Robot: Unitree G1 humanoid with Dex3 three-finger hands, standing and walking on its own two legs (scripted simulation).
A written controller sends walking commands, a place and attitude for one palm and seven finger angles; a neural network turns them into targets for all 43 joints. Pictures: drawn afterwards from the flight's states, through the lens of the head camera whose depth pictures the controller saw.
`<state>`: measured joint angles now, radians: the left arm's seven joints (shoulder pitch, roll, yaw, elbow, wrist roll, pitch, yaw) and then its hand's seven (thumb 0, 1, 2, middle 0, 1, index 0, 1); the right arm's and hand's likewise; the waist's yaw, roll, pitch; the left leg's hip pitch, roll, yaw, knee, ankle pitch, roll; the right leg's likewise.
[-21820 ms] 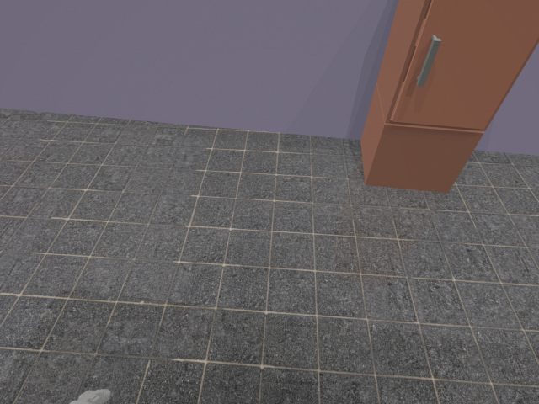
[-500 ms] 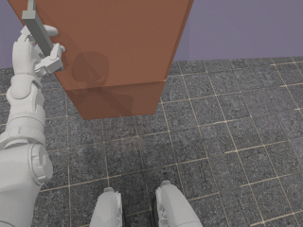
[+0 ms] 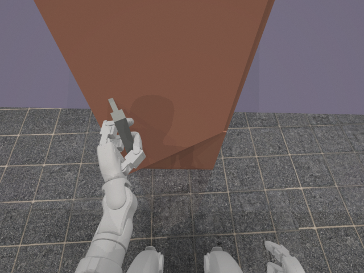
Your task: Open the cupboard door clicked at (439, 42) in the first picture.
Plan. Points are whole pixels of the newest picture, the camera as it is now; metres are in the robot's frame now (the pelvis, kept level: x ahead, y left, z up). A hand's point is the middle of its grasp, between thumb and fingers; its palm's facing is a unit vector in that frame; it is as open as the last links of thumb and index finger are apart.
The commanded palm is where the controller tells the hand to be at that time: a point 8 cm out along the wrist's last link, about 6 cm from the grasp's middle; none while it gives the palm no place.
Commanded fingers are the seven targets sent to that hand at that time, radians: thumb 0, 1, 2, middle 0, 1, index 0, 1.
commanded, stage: pull the door open along its arc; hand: left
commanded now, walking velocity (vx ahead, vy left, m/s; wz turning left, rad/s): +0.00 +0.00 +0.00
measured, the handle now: (123, 131) +0.42 +0.15 +0.03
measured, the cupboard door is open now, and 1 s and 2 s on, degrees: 28 45 48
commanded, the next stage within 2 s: open thumb and fingers to let go in 0.32 s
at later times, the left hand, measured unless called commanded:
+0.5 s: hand (177, 185) +0.29 +0.02 +0.03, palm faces +0.37 -0.93 -0.04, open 6.3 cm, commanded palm +0.25 +0.07 +0.02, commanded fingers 0.00 0.55 0.75 -0.38 -1.31 -0.38 -1.31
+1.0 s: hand (173, 183) +0.30 +0.03 +0.03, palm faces +0.37 -0.93 -0.02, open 13.2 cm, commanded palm +0.25 +0.07 +0.02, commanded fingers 0.00 -0.50 0.30 -0.23 -0.80 -0.23 -0.80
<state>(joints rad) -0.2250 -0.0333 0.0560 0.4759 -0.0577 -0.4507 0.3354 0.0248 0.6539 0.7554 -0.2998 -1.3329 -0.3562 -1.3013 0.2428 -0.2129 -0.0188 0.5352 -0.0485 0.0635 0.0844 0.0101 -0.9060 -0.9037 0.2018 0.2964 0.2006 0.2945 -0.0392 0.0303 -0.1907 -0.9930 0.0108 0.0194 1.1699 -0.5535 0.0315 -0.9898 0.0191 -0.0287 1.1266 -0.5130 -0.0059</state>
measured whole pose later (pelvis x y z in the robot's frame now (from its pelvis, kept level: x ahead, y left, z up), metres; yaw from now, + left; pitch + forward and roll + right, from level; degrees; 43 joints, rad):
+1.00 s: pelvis -0.01 -0.05 +0.00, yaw +4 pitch +18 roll +1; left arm -0.03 -0.12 -0.19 0.39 0.11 -0.45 0.57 -0.01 -0.36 0.36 -0.30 -1.15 -0.32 -1.15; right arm 0.18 -0.19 -0.02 0.61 -0.09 -0.04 0.02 0.02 -0.91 -0.90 0.20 0.30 0.20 0.29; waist -0.01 0.03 -0.19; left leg -0.96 -0.01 -0.04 1.16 -0.52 -0.03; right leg -0.97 0.00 -0.08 1.18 -0.54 -0.07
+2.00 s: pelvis -0.02 -0.01 -0.02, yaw +3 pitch +17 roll -1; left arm 0.27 0.05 -0.25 0.05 0.00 -0.43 0.09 -0.02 -0.50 0.30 -0.17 -0.31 -0.17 -0.31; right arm 0.21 -0.20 0.01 0.43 -0.01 0.01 0.03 0.02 -0.90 -0.90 0.20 0.30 0.20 0.29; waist 0.01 0.04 -0.17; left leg -0.99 -0.02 0.00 1.25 -0.56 0.03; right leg -0.98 -0.01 -0.05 1.24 -0.55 -0.02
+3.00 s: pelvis -0.01 -0.02 +0.01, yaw +3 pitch +13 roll -2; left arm 0.59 0.20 0.01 -0.29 -0.21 -0.27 -0.16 -0.02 -0.50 0.30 -0.15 -0.30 -0.15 -0.30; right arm 0.29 -0.22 0.03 0.38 0.04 -0.02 -0.06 0.02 -0.90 -0.90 0.20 0.30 0.20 0.30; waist 0.00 0.06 -0.19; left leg -0.82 -0.01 -0.04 1.14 -0.54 0.01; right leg -0.80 0.01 -0.08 1.10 -0.52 -0.03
